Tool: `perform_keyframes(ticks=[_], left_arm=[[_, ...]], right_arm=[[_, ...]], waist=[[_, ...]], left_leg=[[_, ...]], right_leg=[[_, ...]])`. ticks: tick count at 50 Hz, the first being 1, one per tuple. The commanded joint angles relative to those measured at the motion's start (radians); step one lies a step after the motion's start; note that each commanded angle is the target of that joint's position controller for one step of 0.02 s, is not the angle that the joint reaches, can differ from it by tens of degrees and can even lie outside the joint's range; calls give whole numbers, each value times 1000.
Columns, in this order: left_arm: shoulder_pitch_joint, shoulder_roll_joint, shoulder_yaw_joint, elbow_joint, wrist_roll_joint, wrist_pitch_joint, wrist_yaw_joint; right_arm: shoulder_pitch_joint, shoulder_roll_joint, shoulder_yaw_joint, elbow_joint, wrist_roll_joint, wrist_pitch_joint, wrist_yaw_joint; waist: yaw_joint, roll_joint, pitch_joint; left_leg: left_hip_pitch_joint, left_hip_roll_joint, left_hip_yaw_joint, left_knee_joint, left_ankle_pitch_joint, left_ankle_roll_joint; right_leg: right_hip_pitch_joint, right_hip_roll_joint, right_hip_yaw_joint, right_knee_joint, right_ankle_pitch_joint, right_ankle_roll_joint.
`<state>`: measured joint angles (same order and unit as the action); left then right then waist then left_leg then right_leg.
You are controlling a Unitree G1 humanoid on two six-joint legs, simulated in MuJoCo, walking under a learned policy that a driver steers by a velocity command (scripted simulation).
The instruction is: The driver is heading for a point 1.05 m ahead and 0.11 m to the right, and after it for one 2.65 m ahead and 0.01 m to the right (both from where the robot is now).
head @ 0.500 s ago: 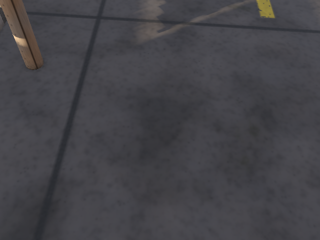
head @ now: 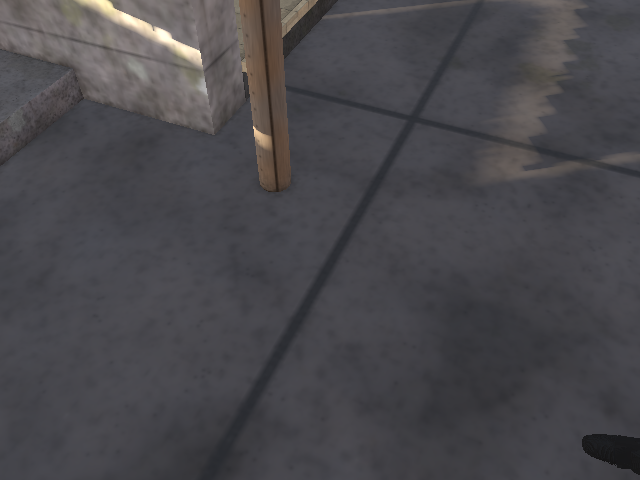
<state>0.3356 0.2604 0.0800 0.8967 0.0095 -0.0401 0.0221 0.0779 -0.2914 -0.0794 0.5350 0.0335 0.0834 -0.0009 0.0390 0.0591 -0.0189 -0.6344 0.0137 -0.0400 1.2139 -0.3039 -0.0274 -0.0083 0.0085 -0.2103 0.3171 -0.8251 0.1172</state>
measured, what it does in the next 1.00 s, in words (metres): goes down: left foot, then right foot 0.05 m lower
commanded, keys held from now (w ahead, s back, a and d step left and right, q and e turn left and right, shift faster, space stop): w+q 0.04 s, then w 0.28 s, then w+e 0.68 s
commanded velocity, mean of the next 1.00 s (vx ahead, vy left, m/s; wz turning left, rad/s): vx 0.49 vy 0.00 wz -0.11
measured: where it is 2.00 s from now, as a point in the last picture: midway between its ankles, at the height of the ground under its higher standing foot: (397, 312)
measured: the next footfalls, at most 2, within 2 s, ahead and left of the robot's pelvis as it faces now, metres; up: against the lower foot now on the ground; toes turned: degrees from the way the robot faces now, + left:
left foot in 0.14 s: +0.07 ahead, +0.11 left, +0.00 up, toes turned +8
right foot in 0.58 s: +0.53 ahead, +0.00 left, -0.05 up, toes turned +3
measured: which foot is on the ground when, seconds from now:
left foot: up 0.00-0.12, down 0.14-0.60, up 0.62-1.00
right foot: down 0.00-0.16, up 0.18-0.56, down 0.58-1.00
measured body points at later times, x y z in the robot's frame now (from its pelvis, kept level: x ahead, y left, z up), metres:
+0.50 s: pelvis +0.23 +0.05 +0.02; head +0.26 +0.08 +0.47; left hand +0.51 +0.27 -0.04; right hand +0.17 -0.21 -0.09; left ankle +0.05 +0.10 -0.71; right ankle +0.47 -0.05 -0.68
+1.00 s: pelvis +0.55 +0.10 -0.03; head +0.57 +0.10 +0.42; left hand +0.66 +0.37 -0.15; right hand +0.73 -0.17 -0.09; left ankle +0.71 +0.22 -0.75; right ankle +0.50 +0.00 -0.76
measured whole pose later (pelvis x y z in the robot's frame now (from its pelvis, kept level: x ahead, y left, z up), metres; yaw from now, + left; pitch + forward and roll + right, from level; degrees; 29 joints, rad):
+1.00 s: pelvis +0.55 +0.10 -0.03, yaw -12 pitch +2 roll -2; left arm 0.32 0.27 0.07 0.76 -0.03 -0.04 0.00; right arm 0.08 -0.25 -0.02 0.64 0.00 -0.10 -0.02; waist 0.08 0.02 0.00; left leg -0.52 0.03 -0.13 0.54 -0.08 -0.05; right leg -0.24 0.16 0.21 0.53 -0.31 -0.06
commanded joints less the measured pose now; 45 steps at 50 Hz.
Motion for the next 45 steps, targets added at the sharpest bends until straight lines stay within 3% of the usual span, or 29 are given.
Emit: perform_keyframes(ticks=[1,3,4,6,7,8,9,10,11,12,13,14,19,22,25,27,28,29,30,31,32,33,34,35,36,38,41,43,45], left_arm=[[-198,189,32,-133,5,-45,14],[-175,211,41,-131,9,-38,-1],[-192,225,46,-135,6,-36,-10],[-233,245,57,-139,-29,-41,-27],[-273,229,54,-138,-45,-41,-33],[-319,169,34,-148,-46,-39,-38],[-305,66,1,-261,-58,-65,-41],[-313,99,-5,-276,-88,-94,-49],[-320,118,-5,-277,-104,-99,-56],[-299,98,-10,-259,-96,-92,-58],[-302,107,-4,-251,-75,-87,-64],[-324,107,-3,-243,-67,-84,-68],[-495,22,-31,-267,-27,-88,-98],[-556,-12,-47,-279,-28,-101,-125],[-576,13,-43,-292,-33,-115,-135],[-503,39,-36,-268,-11,-132,-142],[-382,62,-21,-231,-8,-136,-134],[-202,80,-3,-176,-10,-132,-118],[26,110,14,-117,-3,-116,-94],[96,191,17,-112,34,-109,-83],[44,185,16,-129,23,-87,-61],[57,198,37,-145,4,-63,-52],[-55,169,30,-169,-18,-46,-44],[-163,133,13,-207,-23,-40,-39],[-217,132,6,-226,-9,-47,-45],[-245,107,0,-223,-13,-58,-53],[-195,132,9,-212,-23,-56,-33],[-144,144,17,-205,-35,-37,-20],[-85,147,19,-196,-44,-19,-16]], right_arm=[[73,-116,-51,-45,-8,9,10],[42,-64,-37,-51,-2,2,25],[71,-60,-39,-41,4,-2,26],[220,-93,-60,-4,0,-6,13],[371,-102,-74,47,-7,-12,10],[507,-117,-87,126,-6,-27,13],[407,-226,-91,140,-43,-80,11],[306,-167,-60,96,-34,-126,21],[295,-106,-36,101,-34,-150,28],[300,-107,-33,117,-27,-165,30],[305,-96,-28,136,-20,-179,30],[315,-70,-17,147,-22,-189,22],[417,-50,-4,222,-21,-190,-35],[447,-60,-8,267,-26,-200,-46],[465,-57,-13,309,-23,-205,-51],[476,-56,-19,317,-15,-200,-60],[468,-65,-23,313,-30,-193,-59],[413,-87,-29,292,-45,-184,-52],[297,-106,-33,250,-46,-181,-43],[454,67,22,216,-65,-186,-21],[551,-14,30,250,-45,-212,1],[467,-73,19,208,15,-223,13],[372,-93,16,185,11,-230,1],[310,-121,5,173,-11,-220,-13],[311,-124,2,172,-28,-200,-24],[299,-98,2,157,-48,-173,-40],[175,-24,28,106,-80,-180,-46],[85,11,44,83,-74,-188,-37],[30,-3,44,68,-47,-191,-29]], waist=[[-140,-83,39],[-127,-81,25],[-143,-110,12],[-201,-179,-24],[-266,-155,-56],[-330,-12,0],[-158,302,128],[-104,182,164],[-90,91,182],[-73,21,171],[-66,-25,154],[-73,-22,137],[-120,-8,161],[-154,25,174],[-150,17,191],[-132,2,134],[-84,-5,61],[10,-7,-28],[147,-35,-95],[40,-345,-292],[25,-176,-476],[54,-156,-453],[11,-9,-304],[-29,37,-197],[-77,51,-129],[-120,7,-35],[-83,-43,-12],[-34,-68,-32],[2,-106,-54]], left_leg=[[75,52,39,-24,23,11],[145,55,77,-193,-61,47],[241,46,106,-260,-135,65],[438,43,134,-389,-235,103],[598,42,142,-540,-158,141],[708,59,90,-793,-28,200],[650,177,-416,-991,-146,318],[523,282,-579,-1091,-126,355],[481,277,-511,-1096,-81,331],[505,237,-427,-1092,-52,301],[563,211,-356,-1077,-13,267],[594,187,-299,-1070,60,240],[576,105,-97,-1110,271,150],[492,107,-18,-1132,266,125],[601,127,52,-1055,429,108],[641,129,93,-876,684,75],[637,118,98,-735,801,59],[585,96,119,-531,914,38],[391,40,146,-147,758,-5],[-80,-51,27,338,-360,-54],[-98,-9,-162,357,-339,-3],[-191,3,-175,368,-241,-8],[-218,42,-128,271,-107,4],[-176,55,-111,232,-56,-11],[-88,78,-122,205,-51,-27],[-5,124,-122,51,-58,-37],[95,106,-45,-219,92,-41],[190,57,-17,-414,262,-38],[225,10,-25,-534,327,-52]], right_leg=[[-60,-272,124,-156,666,-187],[-7,-265,75,-115,692,-199],[-35,-264,50,-79,761,-208],[-106,-293,52,117,1042,-244],[-178,-273,46,334,1116,-251],[-330,-150,45,753,737,-227],[-701,14,75,978,384,-194],[-718,-41,203,964,405,-217],[-685,-74,231,926,465,-234],[-665,-93,234,874,515,-234],[-682,-103,241,790,582,-227],[-675,-113,242,732,630,-221],[-632,-28,155,332,1022,-190],[-495,5,141,182,1233,-199],[-546,23,170,94,1250,-229],[-469,59,136,73,1274,-232],[-346,98,117,97,1250,-234],[-154,123,111,93,1250,-248],[102,15,234,50,1314,-317],[624,-275,569,349,1614,-499],[642,-322,730,321,1517,-534],[589,-339,831,166,1008,-591],[350,-300,847,33,658,-536],[123,-294,873,-42,597,-525],[-81,-276,878,-98,596,-526],[-328,-201,764,-117,625,-491],[-481,-78,554,-85,832,-428],[-495,-18,487,-58,789,-382],[-429,-26,524,-24,698,-365]])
